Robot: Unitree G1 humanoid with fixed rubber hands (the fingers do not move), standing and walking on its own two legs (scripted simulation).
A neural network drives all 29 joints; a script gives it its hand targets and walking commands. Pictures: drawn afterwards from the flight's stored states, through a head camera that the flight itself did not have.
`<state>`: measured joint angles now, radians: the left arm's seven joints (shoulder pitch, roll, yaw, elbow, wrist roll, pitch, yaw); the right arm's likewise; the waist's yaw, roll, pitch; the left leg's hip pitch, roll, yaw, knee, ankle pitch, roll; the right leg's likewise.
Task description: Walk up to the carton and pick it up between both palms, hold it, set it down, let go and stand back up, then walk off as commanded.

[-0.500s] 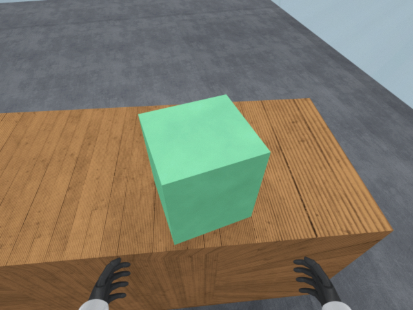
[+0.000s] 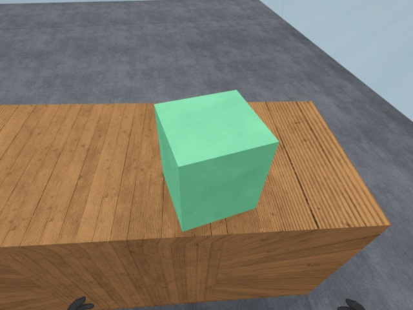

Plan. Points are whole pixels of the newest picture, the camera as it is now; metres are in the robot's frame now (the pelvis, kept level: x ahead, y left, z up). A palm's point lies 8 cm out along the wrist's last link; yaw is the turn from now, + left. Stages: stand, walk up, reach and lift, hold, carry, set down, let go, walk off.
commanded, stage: stand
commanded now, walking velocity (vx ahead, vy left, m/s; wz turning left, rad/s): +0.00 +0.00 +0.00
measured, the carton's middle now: (209, 160) +0.45 -0.01 +0.01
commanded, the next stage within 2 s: walk off in 1.60 s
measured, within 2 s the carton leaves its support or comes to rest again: neither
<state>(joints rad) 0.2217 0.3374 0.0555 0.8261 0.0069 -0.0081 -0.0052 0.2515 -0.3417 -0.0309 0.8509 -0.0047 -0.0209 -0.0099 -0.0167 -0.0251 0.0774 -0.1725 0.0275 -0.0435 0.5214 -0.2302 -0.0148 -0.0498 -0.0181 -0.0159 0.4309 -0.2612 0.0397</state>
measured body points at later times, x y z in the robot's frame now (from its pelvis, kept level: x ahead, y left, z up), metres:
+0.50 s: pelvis -0.03 +0.02 +0.00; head -0.04 +0.04 +0.45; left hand +0.04 +0.32 -0.14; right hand +0.07 -0.28 -0.10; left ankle +0.04 +0.13 -0.74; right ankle -0.01 -0.15 -0.74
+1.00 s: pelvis -0.03 +0.01 +0.00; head -0.03 +0.02 +0.45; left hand +0.05 +0.31 -0.13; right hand +0.06 -0.30 -0.11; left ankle +0.04 +0.13 -0.74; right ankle -0.01 -0.15 -0.74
